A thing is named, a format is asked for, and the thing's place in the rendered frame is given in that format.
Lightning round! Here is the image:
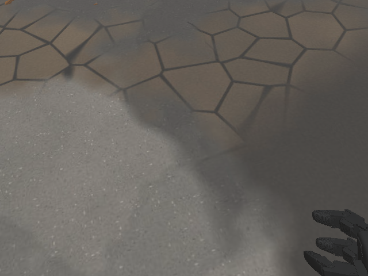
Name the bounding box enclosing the robot right hand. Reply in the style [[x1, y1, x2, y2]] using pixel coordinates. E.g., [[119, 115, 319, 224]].
[[304, 209, 368, 276]]

